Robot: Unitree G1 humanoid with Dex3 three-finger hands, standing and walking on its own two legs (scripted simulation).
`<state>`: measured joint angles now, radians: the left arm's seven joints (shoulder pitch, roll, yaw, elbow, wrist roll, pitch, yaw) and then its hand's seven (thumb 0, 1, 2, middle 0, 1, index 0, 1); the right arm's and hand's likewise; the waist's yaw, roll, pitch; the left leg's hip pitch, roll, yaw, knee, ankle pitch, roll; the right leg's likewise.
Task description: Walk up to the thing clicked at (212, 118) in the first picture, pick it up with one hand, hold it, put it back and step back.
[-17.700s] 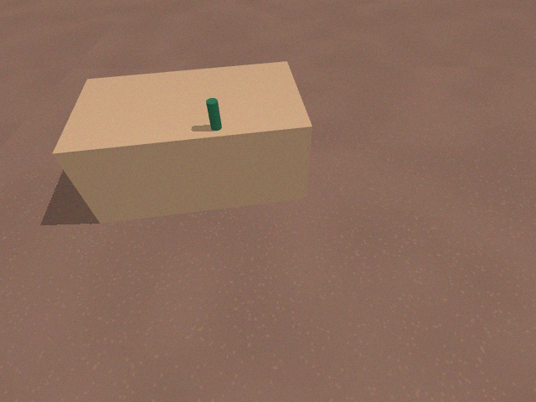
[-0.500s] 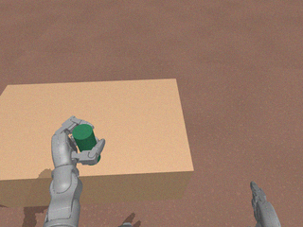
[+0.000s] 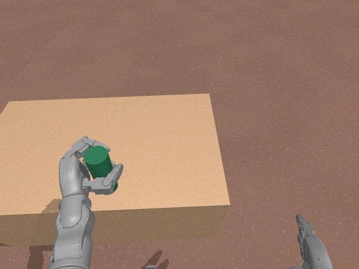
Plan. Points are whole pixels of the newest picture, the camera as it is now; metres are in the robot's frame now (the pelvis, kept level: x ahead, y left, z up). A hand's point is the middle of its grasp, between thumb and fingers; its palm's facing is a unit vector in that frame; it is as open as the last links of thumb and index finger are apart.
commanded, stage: hold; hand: left
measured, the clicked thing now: (102, 172) +0.32 +0.18 +0.06
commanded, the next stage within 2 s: crouch in 0.56 s
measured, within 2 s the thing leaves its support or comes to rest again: neither
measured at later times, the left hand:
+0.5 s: hand (99, 172) +0.31 +0.19 +0.06, palm faces +0.24 -0.97 -0.01, open 7.7 cm
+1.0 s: hand (101, 178) +0.33 +0.20 +0.02, palm faces +0.29 -0.96 +0.00, open 7.7 cm
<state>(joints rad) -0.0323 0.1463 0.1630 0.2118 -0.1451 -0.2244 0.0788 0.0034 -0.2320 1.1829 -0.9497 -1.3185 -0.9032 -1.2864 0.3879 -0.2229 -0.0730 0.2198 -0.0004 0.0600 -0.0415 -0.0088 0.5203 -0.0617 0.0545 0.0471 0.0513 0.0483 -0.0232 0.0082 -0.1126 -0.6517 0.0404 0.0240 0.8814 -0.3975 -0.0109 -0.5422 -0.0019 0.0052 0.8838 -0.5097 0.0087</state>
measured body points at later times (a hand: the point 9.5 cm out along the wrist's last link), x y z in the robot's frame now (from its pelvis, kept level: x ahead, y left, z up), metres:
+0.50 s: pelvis -0.01 +0.01 +0.00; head +0.03 +0.01 +0.45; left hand +0.30 +0.24 +0.07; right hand +0.14 -0.26 -0.05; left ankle +0.02 +0.13 -0.69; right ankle -0.04 -0.12 -0.69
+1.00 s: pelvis -0.03 +0.00 -0.01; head +0.04 +0.02 +0.43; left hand +0.30 +0.25 +0.02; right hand +0.13 -0.26 -0.05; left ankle +0.02 +0.13 -0.69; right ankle -0.04 -0.12 -0.69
